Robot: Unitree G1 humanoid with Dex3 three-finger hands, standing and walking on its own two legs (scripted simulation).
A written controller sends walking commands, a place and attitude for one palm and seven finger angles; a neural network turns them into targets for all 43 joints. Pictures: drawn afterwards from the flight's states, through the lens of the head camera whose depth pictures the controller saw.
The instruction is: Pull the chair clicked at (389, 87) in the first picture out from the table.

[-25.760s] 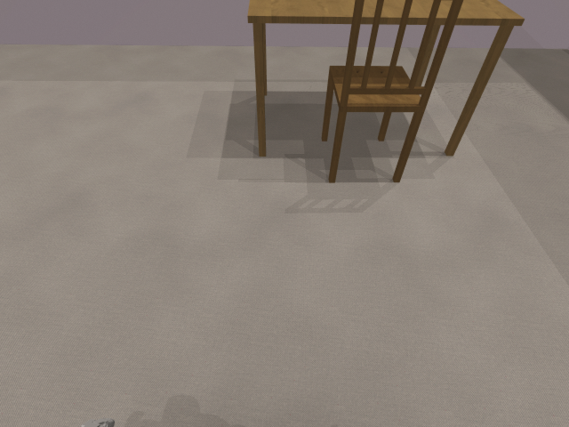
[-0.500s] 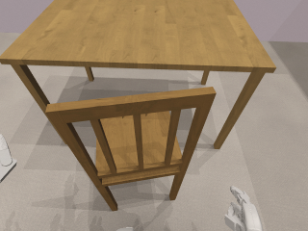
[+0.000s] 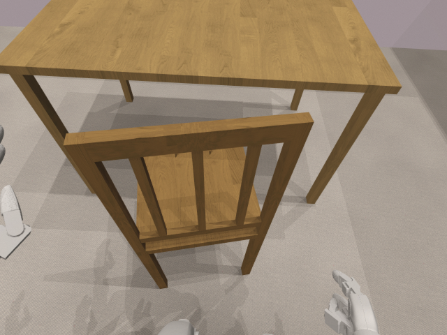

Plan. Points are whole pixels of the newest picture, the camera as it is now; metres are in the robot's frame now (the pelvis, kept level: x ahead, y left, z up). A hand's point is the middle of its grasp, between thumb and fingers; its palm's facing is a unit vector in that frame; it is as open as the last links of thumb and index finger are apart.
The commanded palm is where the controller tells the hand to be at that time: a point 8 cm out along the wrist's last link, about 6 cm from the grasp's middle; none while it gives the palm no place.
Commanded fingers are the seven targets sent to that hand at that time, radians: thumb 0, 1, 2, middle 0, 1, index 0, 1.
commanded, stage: step back with the hand held close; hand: left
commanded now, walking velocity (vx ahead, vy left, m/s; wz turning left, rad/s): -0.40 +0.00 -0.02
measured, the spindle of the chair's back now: (199, 195) +0.40 +0.07 -0.05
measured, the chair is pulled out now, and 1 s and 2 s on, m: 0.18 0.18 0.18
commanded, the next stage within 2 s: stop stepping back and stand still in 0.32 s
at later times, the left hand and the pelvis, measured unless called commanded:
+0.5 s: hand out of the picture +0.12 +0.26 +0.16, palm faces +0.32 -0.81 -0.49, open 7.4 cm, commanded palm +0.04 +0.31 +0.19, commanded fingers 0.00 0.90 0.90 -0.20 -0.30 -0.20 -0.30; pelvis -0.10 +0.01 +0.00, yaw +0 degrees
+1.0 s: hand out of the picture +0.05 +0.28 +0.18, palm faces +0.41 -0.79 -0.45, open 7.4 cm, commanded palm -0.01 +0.32 +0.19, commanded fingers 0.00 0.90 0.90 -0.20 -0.30 -0.20 -0.30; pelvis -0.15 +0.02 +0.01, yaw +0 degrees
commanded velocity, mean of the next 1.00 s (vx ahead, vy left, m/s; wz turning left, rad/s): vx -0.08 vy -0.02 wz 0.00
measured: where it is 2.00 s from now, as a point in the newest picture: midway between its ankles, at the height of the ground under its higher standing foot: outside the picture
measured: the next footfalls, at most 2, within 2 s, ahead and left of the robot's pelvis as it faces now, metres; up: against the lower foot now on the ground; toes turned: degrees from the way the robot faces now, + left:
left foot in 0.06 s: +0.04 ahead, +0.13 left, +0.00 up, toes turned +0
right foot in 0.26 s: -0.01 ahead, -0.13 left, +0.00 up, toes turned -2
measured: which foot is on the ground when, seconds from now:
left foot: up 0.00-0.04, down 0.06-0.28, up 0.30-0.46, down 0.48-1.00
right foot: down 0.00-0.06, up 0.08-0.24, down 0.26-1.00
